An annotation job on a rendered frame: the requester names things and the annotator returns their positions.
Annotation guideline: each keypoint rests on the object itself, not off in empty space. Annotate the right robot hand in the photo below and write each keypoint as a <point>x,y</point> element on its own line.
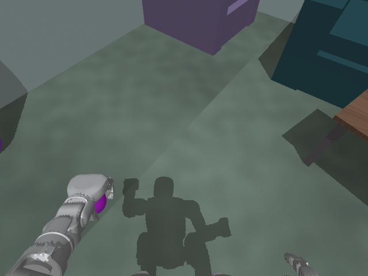
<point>300,265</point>

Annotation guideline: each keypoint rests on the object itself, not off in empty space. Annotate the left robot arm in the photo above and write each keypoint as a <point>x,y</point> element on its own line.
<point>49,254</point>

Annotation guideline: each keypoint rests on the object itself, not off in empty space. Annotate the left robot hand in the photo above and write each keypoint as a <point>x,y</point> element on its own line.
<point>93,186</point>

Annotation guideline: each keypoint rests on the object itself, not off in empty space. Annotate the armchair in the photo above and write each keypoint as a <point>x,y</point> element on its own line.
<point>204,24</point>

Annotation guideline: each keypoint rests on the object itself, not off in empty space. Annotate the ball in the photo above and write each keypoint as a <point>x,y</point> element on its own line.
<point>100,204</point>

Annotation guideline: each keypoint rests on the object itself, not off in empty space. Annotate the coffee table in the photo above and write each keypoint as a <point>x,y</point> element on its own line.
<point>354,117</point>

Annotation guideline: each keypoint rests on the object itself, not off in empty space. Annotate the sofa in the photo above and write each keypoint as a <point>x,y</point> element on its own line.
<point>326,54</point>

